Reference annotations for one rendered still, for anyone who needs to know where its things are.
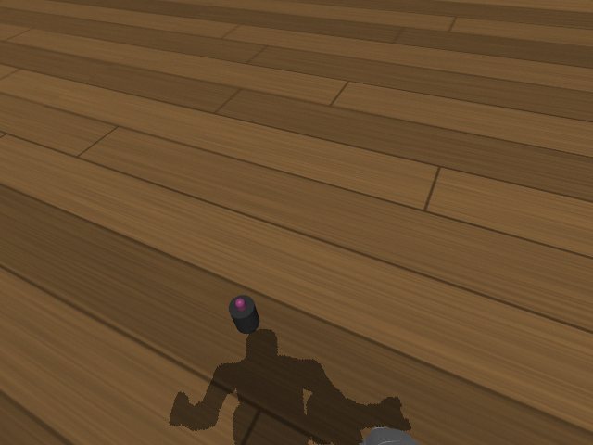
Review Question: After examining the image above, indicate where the bottle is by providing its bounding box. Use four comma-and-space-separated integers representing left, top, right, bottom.
229, 295, 259, 334

